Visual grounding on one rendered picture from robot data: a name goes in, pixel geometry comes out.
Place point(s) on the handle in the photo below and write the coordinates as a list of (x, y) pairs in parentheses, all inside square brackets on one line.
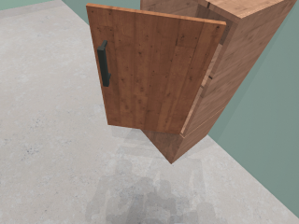
[(102, 58)]

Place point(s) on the cupboard door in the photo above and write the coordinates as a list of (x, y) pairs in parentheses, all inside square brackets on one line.
[(157, 63)]

